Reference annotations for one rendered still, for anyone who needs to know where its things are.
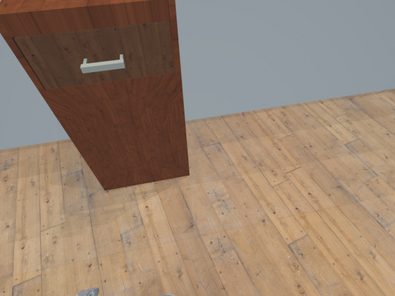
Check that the drawer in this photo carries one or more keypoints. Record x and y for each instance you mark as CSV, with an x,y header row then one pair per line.
x,y
56,58

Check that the handle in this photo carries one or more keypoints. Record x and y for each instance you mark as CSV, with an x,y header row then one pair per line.
x,y
102,66

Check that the cabinet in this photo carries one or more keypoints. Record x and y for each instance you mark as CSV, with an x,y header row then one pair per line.
x,y
129,131

